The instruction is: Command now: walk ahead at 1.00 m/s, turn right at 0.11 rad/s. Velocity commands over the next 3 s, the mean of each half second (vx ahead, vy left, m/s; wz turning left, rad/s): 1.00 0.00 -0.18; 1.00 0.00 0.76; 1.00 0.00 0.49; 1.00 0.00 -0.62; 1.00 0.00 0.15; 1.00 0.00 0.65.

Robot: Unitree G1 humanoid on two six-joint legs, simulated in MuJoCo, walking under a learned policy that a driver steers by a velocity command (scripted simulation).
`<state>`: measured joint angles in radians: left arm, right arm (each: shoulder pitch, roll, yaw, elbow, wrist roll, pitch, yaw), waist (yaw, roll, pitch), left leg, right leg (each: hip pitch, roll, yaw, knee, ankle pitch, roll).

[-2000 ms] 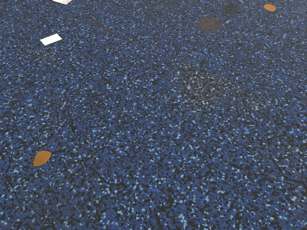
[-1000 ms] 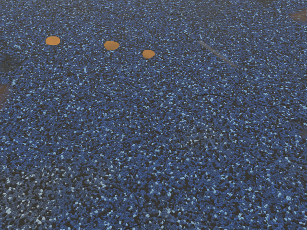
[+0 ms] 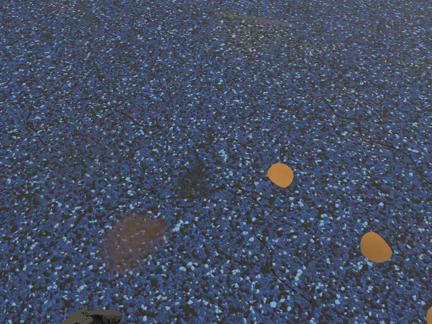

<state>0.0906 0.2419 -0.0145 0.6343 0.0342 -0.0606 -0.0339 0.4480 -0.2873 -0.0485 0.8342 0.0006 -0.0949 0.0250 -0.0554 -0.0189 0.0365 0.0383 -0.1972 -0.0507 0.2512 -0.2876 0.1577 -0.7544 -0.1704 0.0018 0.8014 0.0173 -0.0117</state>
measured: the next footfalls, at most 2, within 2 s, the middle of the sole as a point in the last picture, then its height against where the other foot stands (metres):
right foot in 0.18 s outside the picture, level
left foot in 0.64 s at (234, 219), level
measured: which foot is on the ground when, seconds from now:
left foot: down 0.00-0.18, up 0.20-0.62, down 0.64-1.00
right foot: up 0.00-0.16, down 0.18-0.64, up 0.66-1.00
